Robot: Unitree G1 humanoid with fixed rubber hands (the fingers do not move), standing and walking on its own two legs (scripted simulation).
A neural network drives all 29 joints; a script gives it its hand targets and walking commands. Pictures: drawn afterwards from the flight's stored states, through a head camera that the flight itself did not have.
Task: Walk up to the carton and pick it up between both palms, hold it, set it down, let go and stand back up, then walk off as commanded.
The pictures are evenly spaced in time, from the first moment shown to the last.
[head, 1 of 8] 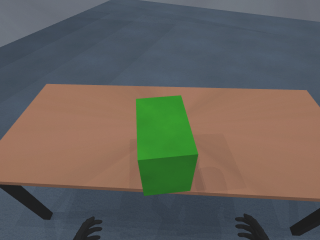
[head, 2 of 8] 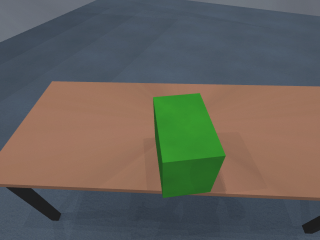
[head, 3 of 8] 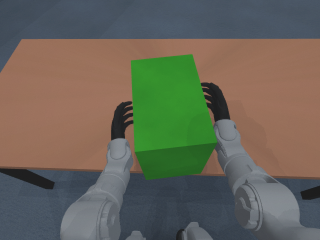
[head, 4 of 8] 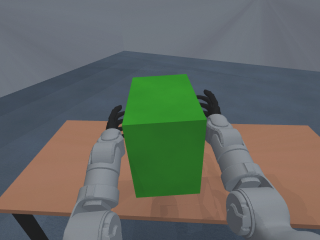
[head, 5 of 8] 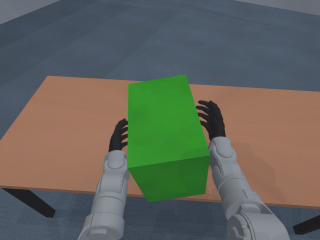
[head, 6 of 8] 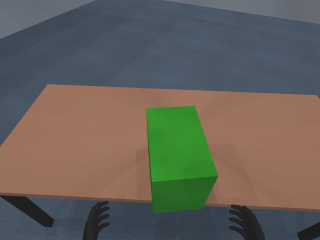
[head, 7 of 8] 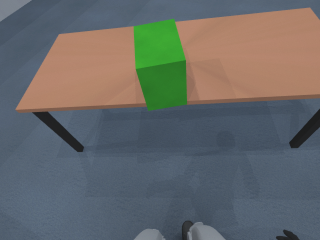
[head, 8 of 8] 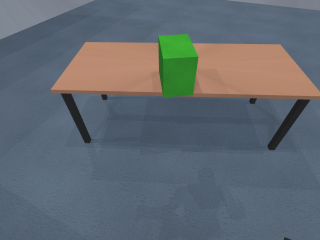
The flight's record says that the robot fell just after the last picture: no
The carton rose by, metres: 0.27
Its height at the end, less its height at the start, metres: +0.00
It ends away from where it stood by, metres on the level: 0.03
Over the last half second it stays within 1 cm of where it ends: yes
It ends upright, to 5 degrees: yes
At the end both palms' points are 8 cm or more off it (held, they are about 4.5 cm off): yes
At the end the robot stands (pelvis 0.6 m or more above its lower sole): yes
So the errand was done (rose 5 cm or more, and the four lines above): yes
